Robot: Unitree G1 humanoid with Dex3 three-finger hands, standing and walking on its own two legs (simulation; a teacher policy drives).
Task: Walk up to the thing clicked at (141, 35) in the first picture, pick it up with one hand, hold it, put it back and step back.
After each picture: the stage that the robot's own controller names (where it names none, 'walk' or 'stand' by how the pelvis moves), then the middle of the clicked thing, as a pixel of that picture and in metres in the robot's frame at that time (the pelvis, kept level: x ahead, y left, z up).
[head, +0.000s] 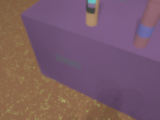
stand; (147, 24) +0.64 -0.27 +0.04
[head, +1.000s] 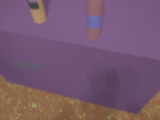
walk; (94, 13) +0.62 +0.00 +0.07
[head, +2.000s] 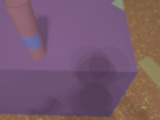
stand; (29, 32) +0.48 +0.22 +0.09
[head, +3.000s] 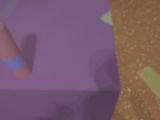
stand; (11, 54) +0.42 +0.29 +0.06
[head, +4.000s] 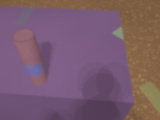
stand; (32, 60) +0.42 +0.22 +0.04
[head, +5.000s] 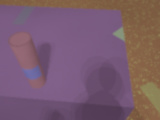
stand; (30, 63) +0.40 +0.23 +0.04
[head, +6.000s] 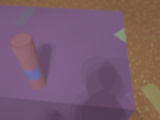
stand; (31, 64) +0.40 +0.22 +0.04
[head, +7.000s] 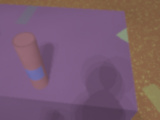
stand; (33, 64) +0.40 +0.21 +0.04
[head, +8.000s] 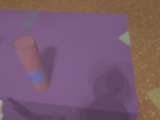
rise first; (34, 67) +0.39 +0.22 +0.04
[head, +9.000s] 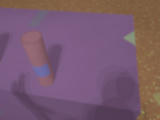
go down; (40, 61) +0.42 +0.22 +0.05
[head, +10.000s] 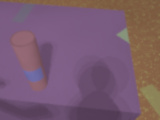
go down; (32, 65) +0.39 +0.20 +0.06
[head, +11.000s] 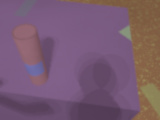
approach; (33, 59) +0.40 +0.20 +0.06
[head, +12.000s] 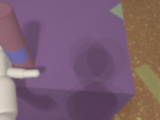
close; (14, 44) +0.42 +0.22 +0.10
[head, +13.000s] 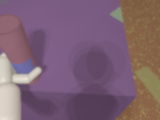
lift; (21, 56) +0.38 +0.20 +0.10
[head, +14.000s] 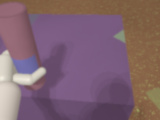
lift; (24, 53) +0.32 +0.18 +0.21
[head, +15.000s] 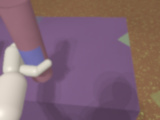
hold; (30, 45) +0.33 +0.16 +0.22
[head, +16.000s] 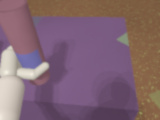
hold; (27, 48) +0.33 +0.17 +0.22
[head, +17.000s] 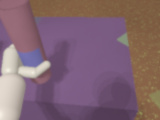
crouch; (29, 46) +0.33 +0.17 +0.22
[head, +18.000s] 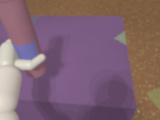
crouch; (25, 40) +0.36 +0.19 +0.22
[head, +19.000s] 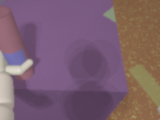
lower; (13, 48) +0.42 +0.22 +0.08
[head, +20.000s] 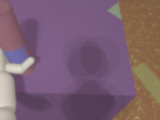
lower; (13, 44) +0.41 +0.21 +0.11
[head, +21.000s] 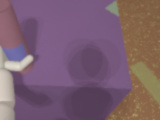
lower; (12, 42) +0.42 +0.21 +0.11
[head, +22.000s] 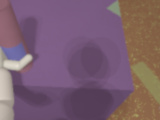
lower; (11, 41) +0.43 +0.22 +0.11
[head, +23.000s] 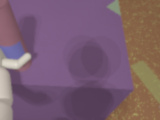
loosen; (10, 40) +0.43 +0.22 +0.11
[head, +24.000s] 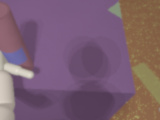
withdraw; (12, 45) +0.41 +0.22 +0.10
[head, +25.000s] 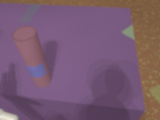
sink last; (35, 60) +0.39 +0.21 +0.08
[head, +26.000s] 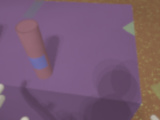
stand; (37, 53) +0.43 +0.22 +0.07
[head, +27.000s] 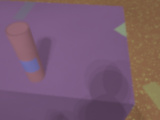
stand; (28, 56) +0.42 +0.23 +0.07
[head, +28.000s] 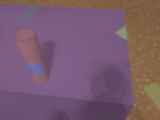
stand; (34, 59) +0.43 +0.22 +0.04
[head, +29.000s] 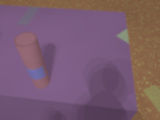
stand; (35, 64) +0.40 +0.21 +0.04
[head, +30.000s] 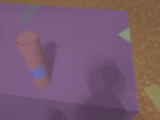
stand; (36, 62) +0.40 +0.20 +0.04
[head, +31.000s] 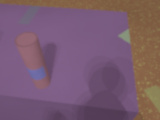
stand; (35, 64) +0.40 +0.21 +0.04
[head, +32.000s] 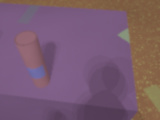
walk; (35, 63) +0.40 +0.21 +0.04
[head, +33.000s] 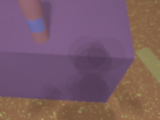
walk; (34, 15) +0.54 +0.21 +0.06
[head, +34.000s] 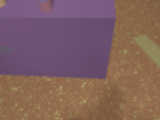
walk; out of the picture +0.84 +0.28 +0.06
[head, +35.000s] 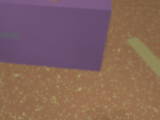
walk; out of the picture +1.06 +0.22 +0.06
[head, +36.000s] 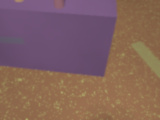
stand; out of the picture +1.02 +0.20 +0.04
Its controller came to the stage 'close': yes
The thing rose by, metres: 0.21
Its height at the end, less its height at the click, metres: +0.00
